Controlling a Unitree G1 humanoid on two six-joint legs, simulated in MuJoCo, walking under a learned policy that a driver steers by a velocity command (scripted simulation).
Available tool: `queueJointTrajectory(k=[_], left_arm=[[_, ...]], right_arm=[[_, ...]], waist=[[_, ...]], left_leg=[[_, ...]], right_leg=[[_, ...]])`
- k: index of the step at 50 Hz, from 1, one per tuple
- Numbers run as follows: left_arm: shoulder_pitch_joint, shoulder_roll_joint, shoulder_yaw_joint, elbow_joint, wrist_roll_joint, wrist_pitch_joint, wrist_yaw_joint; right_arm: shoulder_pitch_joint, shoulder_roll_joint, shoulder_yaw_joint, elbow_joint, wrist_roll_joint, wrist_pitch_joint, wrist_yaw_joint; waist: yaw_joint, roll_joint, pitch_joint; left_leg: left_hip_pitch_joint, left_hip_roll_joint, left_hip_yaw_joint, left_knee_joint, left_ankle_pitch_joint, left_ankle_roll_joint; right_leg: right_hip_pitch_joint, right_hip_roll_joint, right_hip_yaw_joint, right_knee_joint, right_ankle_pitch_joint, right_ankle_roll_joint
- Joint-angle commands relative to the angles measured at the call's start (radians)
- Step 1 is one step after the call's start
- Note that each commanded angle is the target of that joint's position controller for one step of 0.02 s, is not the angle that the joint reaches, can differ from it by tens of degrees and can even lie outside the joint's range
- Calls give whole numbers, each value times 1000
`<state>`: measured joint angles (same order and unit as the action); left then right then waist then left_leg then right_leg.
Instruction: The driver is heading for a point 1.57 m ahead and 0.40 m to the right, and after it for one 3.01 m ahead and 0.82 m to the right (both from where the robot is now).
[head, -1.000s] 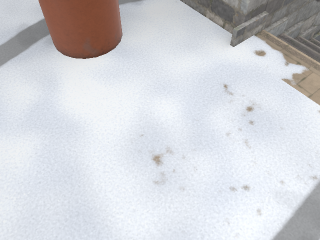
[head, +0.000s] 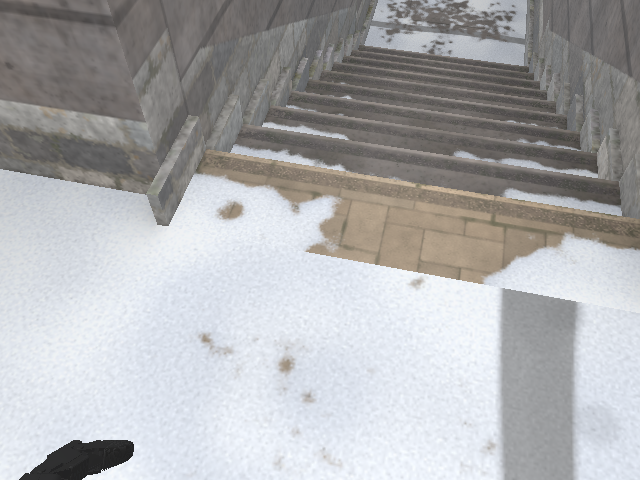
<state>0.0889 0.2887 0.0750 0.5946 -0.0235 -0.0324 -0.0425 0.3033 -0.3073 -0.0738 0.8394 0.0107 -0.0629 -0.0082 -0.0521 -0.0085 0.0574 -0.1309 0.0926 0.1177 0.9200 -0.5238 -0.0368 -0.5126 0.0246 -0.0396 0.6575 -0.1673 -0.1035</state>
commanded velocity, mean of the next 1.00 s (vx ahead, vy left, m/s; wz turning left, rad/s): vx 0.50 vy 0.00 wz -0.44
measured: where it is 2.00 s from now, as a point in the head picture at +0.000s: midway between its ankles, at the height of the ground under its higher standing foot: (416, 335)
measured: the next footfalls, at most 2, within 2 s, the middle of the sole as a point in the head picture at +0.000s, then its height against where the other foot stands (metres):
left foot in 0.44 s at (284, 478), level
right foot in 0.94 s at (448, 400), level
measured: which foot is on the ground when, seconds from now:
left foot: up 0.00-0.42, down 0.44-0.94, up 0.96-1.00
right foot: down 0.00-0.44, up 0.46-0.92, down 0.94-1.00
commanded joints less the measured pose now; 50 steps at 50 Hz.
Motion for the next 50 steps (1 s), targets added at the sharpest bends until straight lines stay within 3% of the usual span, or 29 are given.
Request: queueJointTrajectory(k=[1, 2, 3, 5, 8, 12, 16, 19, 21, 22, 23, 24, 25, 26, 27, 28, 30, 32, 36, 39, 42, 44, 45, 46, 47, 48, 49, 50], left_arm=[[319, 194, 61, 6, 7, -28, 9], [257, 163, 49, 1, 1, -32, 9], [185, 135, 39, -13, 6, -31, 11], [131, 118, 30, -30, 19, -33, 18], [159, 144, 36, -4, 15, -39, 37], [222, 155, 38, 30, 3, -30, 55], [283, 161, 40, 63, -6, -21, 58], [281, 156, 40, 72, -5, -11, 63], [254, 123, 30, 62, -1, -6, 62], [243, 68, 9, 42, 11, -10, 58], [374, 6, -11, 21, -9, -19, 59], [398, 87, -3, 30, -20, -24, 61], [301, 157, 17, 33, -19, -19, 60], [227, 161, 20, 20, -7, -12, 60], [185, 147, 22, 6, 4, -11, 57], [181, 125, 22, 4, 3, -8, 52], [204, 72, 11, 14, -4, -1, 47], [174, 48, 2, 6, 4, 0, 47], [71, 28, -15, -8, 14, -18, 30], [-34, 17, -24, -25, 8, -33, 13], [-96, 36, -20, -51, 0, -36, 2], [-79, 62, -9, -54, 3, -38, -1], [-5, 80, 3, -34, 8, -38, 2], [135, 123, 28, 13, 15, -35, 9], [319, 203, 55, 43, 24, -29, 24], [354, 316, 70, 49, 29, -25, 35], [369, 228, 48, 49, 18, -28, 35], [317, 177, 29, 51, 15, -33, 34]], right_arm=[[-118, -133, -8, -175, 36, -83, 20], [-120, -122, -3, -167, 19, -89, 15], [-116, -126, -9, -155, -8, -86, 8], [-87, -126, -16, -152, -19, -61, 11], [-128, -84, -5, -166, -31, -38, 7], [-287, -41, 15, -206, -25, -40, 16], [-377, -63, 10, -238, -6, -54, 34], [-345, -97, -7, -240, -3, -65, 39], [-202, -124, -28, -209, -10, -73, 31], [-61, -171, -43, -199, -28, -77, 22], [62, -258, -65, -170, -45, -67, 19], [72, -192, -53, -165, -15, -60, 28], [24, -116, -33, -179, -9, -52, 22], [-26, -92, -23, -184, -16, -42, 18], [-62, -73, -15, -177, -21, -37, 17], [-76, -56, -7, -169, -27, -40, 17], [-71, -52, -7, -147, -23, -50, 22], [-55, -80, -16, -122, -16, -59, 26], [-40, -118, -23, -89, -2, -50, 24], [8, -142, -25, -62, 10, -36, 22], [57, -162, -27, -31, 20, -20, 23], [58, -179, -30, -17, 27, -7, 19], [42, -183, -29, -14, 32, -1, 15], [52, -166, -21, -9, 29, 0, 11], [35, -121, 2, -38, 3, -6, 8], [122, 0, 42, -80, -14, -30, 12], [71, -88, 24, -67, 10, -50, 18], [-2, -127, 12, -92, 33, -59, 24]], waist=[[169, -115, -280], [122, -37, -204], [79, -14, -154], [28, -36, -129], [28, -25, -97], [90, -60, -64], [125, -78, -53], [98, -113, -58], [22, -123, -118], [-43, -53, -245], [-11, 242, -398], [-12, 298, -389], [-36, 174, -245], [-27, 98, -156], [-6, 81, -88], [18, 100, -61], [38, 123, -53], [43, 104, -42], [23, 77, -40], [-17, 81, -21], [-28, 96, -4], [3, 112, -13], [57, 111, -56], [121, 92, -144], [200, 14, -279], [127, -241, -381], [171, -180, -407], [160, -154, -264]], left_leg=[[-753, -48, -202, 468, 42, 46], [-697, -5, -201, 377, 129, 53], [-621, 22, -198, 295, 176, 44], [-519, 38, -198, 222, 223, 25], [-505, 16, -170, 90, 310, -18], [-457, -42, -162, -218, 560, -30], [-395, -83, -180, -370, 597, -13], [-338, -93, -195, -422, 479, 22], [-130, -91, -171, -481, 465, 68], [119, 48, -291, -452, 453, 132], [489, 289, -714, -508, 298, 297], [501, 353, -942, -591, 55, 323], [376, 310, -796, -616, 3, 275], [242, 264, -642, -626, 96, 238], [126, 218, -537, -652, 204, 224], [51, 178, -459, -679, 277, 212], [-15, 147, -366, -724, 360, 223], [-17, 156, -313, -753, 453, 250], [21, 141, -203, -770, 565, 245], [22, 124, -145, -764, 562, 223], [92, 166, -155, -738, 581, 212], [132, 185, -153, -678, 690, 196], [129, 167, -122, -587, 834, 177], [81, 119, -73, -415, 940, 149], [-119, 70, -35, -118, 731, 106], [-515, -114, -60, 235, 43, 38], [-637, -89, -201, 368, -64, 40], [-711, -38, -188, 387, 4, 51]], right_leg=[[821, -331, 710, -362, -127, -266], [667, -283, 584, -357, -29, -227], [528, -242, 494, -366, 72, -200], [386, -204, 428, -409, 189, -196], [289, -170, 346, -429, 289, -199], [255, -109, 292, -409, 189, -139], [302, -136, 371, -353, 95, -117], [375, -164, 459, -268, 92, -94], [355, -110, 447, -141, 173, -53], [252, -55, 380, 101, 107, -15], [-100, 91, 234, 457, -291, 65], [-266, 31, 238, 627, -421, 81], [-311, -16, 237, 684, -332, 91], [-287, -53, 195, 673, -255, 95], [-261, -79, 185, 623, -206, 96], [-214, -103, 184, 580, -173, 91], [-156, -109, 162, 519, -155, 90], [-176, -110, 158, 432, -120, 95], [-165, -123, 112, 184, 70, 99], [-92, -103, 55, 27, 161, 98], [-71, -85, 40, -58, 110, 75], [-7, -60, 21, -111, 44, 44], [115, -31, -6, -160, 58, 22], [327, -3, -25, -181, 79, -6], [626, -162, 157, -150, 101, -65], [901, -415, 663, -262, -63, -229], [894, -428, 783, -346, -158, -248], [797, -388, 625, -345, -112, -208]])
